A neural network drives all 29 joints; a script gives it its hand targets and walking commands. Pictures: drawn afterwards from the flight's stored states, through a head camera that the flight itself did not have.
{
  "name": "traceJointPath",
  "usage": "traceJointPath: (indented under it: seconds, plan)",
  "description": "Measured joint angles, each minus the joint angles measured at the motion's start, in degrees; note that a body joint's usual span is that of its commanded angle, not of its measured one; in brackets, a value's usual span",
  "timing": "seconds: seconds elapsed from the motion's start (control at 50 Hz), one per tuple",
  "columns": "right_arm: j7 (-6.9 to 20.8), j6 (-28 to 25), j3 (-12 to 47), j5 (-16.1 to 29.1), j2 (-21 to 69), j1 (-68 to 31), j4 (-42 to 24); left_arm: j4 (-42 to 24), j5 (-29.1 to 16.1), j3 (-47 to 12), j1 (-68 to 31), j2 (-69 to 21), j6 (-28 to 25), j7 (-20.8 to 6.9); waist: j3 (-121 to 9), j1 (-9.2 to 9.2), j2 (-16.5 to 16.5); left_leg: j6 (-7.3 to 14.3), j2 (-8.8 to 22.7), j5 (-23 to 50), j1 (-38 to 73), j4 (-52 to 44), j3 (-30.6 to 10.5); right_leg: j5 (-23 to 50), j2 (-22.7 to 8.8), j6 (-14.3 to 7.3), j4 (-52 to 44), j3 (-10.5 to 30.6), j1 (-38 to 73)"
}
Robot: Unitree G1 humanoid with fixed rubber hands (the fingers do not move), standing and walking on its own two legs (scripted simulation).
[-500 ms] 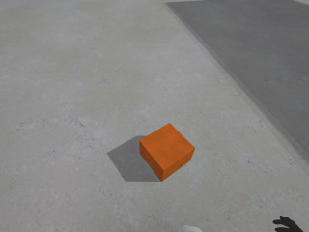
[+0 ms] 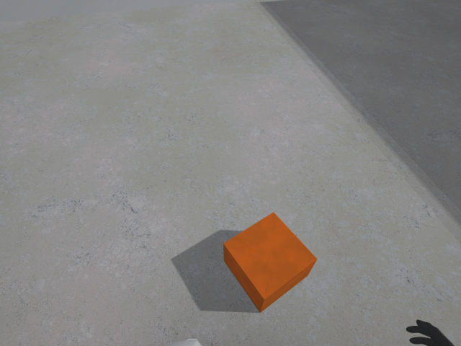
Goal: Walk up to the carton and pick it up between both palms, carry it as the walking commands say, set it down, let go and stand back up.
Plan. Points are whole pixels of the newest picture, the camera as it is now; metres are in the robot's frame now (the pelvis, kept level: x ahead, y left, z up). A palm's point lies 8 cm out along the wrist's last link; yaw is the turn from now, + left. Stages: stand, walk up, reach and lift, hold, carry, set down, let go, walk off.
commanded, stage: walk up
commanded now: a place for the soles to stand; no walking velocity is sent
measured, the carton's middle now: (267, 260) +0.56 -0.13 -0.66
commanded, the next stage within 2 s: none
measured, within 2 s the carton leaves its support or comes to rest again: neither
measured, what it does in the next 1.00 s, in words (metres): walks ahead: right foot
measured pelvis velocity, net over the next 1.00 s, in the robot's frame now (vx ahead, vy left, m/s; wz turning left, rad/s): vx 0.10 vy -0.04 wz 0.09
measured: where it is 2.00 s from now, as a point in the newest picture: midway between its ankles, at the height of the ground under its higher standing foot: outside the picture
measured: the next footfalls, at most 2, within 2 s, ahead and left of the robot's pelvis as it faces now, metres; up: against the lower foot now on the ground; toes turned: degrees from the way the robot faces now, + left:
right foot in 0.24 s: +0.18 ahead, -0.14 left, +0.00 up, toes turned -4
right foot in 1.18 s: +0.23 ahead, -0.27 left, +0.00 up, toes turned +10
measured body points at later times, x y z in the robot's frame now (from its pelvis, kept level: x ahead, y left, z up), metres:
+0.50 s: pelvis +0.10 -0.01 +0.00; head +0.12 -0.01 +0.45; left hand +0.23 +0.31 -0.09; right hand +0.20 -0.34 -0.10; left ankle +0.09 +0.12 -0.71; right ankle +0.14 -0.14 -0.71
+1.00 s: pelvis +0.10 -0.04 +0.02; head +0.14 -0.02 +0.47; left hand +0.27 +0.31 -0.06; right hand +0.16 -0.42 -0.06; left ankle +0.09 +0.12 -0.71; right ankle +0.14 -0.19 -0.66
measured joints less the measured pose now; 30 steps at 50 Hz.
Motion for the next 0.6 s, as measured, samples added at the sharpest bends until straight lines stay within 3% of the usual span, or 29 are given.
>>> traceJointPath:
  seconds: [0.06,0.12,0.2,0.24,0.32,0.38,0.46,0.6]
  plan:
    - [-0.91,0.06,0.02,0.55,0.32,0.78,-0.14,1.07,-0.07,-0.57,-1.5,-1.14,0.07,0.48,0.24,-1.25,-1.4,0.26,-0.23,-2.71,2.66,-0.93,0.62,2.06,0.78,0.75,7.71,0.66,-5.27]
    - [-1.43,0.32,0.19,0.17,-0.05,2.0,0.02,1.3,0.24,-0.69,-2.86,-2.26,-0.12,0.24,0.53,-2.84,-1.48,-0.16,0.25,-3.09,4.92,-2.69,0.62,3.24,0.25,0.92,2.18,-1.25,-7.19]
    - [-1.89,1.19,0.5,0.49,-0.69,2.71,0.75,1.23,0.05,-0.73,-5.07,-3.24,-0.06,0.63,1.61,-4.13,-0.08,-1.28,1.63,-5.72,5.39,-0.36,-0.33,10.64,1.55,-0.18,-9.85,-3.08,-5.24]
    - [-2.21,1.92,1.09,0.9,-0.5,2.68,1.26,1.44,0.23,-0.71,-6.01,-3.0,-0.14,1.06,1.64,-3.89,0.01,-2.02,2.02,-8.42,4.53,3.26,-0.47,13.63,2.3,-0.69,-13.97,-2.6,-3.55]
    - [-3.35,3.29,2.36,1.4,1.22,0.03,3.93,2.73,0.11,-1.79,-8.94,-3.64,0.12,1.59,1.95,-3.05,0.94,-0.41,0.67,-15.76,3.27,7.9,-2.61,10.75,2.27,1.41,-9.71,-2.35,-4.52]
    - [-3.64,2.48,2.95,0.91,2.38,-1.28,6.22,3.81,-0.13,-2.45,-11.06,-3.7,0.93,1.68,1.46,-2.62,0.89,-1.32,0.07,-7.91,4.71,3.77,-2.6,9.6,1.61,2.34,-8.95,-2.18,-4.23]
    - [-3.35,2.13,3.95,0.95,3.3,-3.72,9.66,6.44,-0.46,-2.89,-13.42,-4.39,1.35,1.66,0.8,-2.17,1.27,-2.5,0.47,-9.77,6.54,2.33,-2.98,9.98,2.02,2.64,-11.59,-2.61,-1.88]
    - [-3.28,2.75,4.21,1.45,3.48,-9.21,13.93,11.69,-0.58,-3.84,-16.58,-4.89,1.36,1.95,0.43,-1.91,0.44,-2.34,-0.12,-7.62,10.23,-3.32,-2.81,11.34,1.58,2.61,-16.01,-2.62,1.38]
